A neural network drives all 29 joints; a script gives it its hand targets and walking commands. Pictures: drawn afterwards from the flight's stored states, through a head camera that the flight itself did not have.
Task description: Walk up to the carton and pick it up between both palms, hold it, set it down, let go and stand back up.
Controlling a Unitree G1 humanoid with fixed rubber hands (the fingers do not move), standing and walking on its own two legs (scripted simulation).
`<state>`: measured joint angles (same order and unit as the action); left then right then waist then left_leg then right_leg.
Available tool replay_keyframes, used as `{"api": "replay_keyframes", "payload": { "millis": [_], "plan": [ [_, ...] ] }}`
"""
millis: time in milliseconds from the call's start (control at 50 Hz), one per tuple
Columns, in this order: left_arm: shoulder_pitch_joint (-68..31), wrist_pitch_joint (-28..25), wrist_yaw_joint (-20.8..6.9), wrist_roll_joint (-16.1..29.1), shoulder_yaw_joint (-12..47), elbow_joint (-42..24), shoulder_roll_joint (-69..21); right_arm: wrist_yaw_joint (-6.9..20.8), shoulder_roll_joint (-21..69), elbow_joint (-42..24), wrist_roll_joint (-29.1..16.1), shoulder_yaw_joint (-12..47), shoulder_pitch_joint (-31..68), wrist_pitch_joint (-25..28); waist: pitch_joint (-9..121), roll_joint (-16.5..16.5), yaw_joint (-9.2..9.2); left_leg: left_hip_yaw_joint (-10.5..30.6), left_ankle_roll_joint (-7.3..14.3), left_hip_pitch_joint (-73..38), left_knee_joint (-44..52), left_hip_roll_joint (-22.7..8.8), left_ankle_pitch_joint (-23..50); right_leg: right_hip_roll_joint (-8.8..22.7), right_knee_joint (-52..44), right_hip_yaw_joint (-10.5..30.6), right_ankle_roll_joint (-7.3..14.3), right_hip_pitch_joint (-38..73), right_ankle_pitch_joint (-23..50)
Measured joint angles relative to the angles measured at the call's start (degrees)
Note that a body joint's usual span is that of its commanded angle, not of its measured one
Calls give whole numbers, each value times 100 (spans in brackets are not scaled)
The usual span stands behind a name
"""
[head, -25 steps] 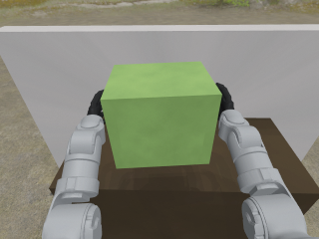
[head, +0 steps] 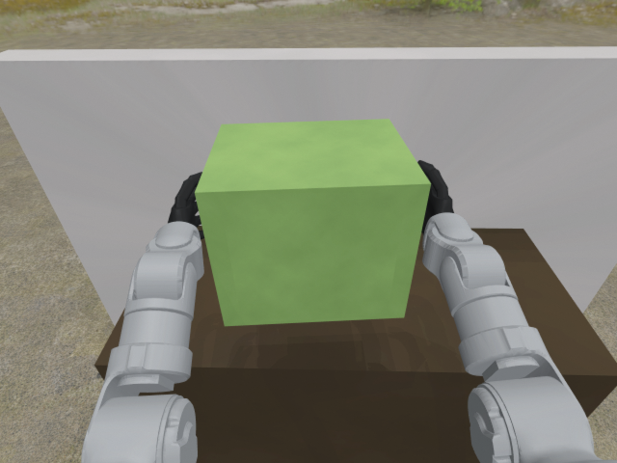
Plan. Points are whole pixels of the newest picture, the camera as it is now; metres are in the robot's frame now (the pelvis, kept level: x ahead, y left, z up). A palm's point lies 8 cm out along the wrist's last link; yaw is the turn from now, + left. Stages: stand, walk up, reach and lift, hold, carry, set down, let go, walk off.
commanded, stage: hold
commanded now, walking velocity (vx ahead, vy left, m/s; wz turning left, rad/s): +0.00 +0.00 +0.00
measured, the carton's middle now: (310, 218) +0.40 +0.02 +0.18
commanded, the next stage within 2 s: none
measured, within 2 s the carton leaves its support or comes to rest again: neither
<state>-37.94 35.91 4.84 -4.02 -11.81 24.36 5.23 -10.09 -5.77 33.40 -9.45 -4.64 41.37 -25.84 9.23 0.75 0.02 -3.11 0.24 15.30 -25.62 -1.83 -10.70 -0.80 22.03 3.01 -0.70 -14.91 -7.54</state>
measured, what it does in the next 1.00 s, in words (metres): stands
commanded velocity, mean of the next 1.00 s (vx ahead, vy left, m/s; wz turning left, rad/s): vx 0.00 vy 0.00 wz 0.00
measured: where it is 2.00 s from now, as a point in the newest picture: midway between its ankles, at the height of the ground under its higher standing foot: outside the picture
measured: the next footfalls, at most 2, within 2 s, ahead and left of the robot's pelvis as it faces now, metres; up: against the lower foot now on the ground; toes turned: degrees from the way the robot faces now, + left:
none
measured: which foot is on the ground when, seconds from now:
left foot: down 0.00-1.00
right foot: down 0.00-1.00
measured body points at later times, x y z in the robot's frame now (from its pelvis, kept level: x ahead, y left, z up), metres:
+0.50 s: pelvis +0.00 +0.00 +0.00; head -0.06 +0.00 +0.45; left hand +0.38 +0.18 +0.18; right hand +0.40 -0.15 +0.19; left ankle +0.03 +0.11 -0.74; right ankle +0.05 -0.13 -0.74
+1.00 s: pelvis +0.00 +0.00 +0.00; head -0.06 +0.00 +0.45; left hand +0.38 +0.18 +0.18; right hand +0.39 -0.15 +0.19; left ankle +0.03 +0.11 -0.74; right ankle +0.05 -0.13 -0.74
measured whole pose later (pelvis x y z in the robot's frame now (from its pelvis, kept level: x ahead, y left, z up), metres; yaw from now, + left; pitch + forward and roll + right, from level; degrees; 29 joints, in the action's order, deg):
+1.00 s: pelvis +0.00 +0.00 +0.00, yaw +0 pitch +0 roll -1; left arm -37.7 35.9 4.8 -4.0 -11.8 24.3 5.1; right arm -10.1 -5.8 33.4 -9.4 -4.6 41.3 -26.1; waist 9.2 0.7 0.0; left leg -3.0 0.2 15.3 -25.6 -1.8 -10.7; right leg -0.8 22.0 3.0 -0.7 -14.9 -7.5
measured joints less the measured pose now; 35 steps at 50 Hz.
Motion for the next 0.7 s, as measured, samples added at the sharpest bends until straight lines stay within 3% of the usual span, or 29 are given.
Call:
{"api": "replay_keyframes", "payload": {
  "millis": [700],
  "plan": [
    [20, 7, 2, 0, 0, -5, -9, -1, 0, 2, 0, 0, -4, -21, 0, 0, 1, 6, 0, 0, 0, 3, 3, 0, -1, 0, 0, 2, 0]
  ]
}}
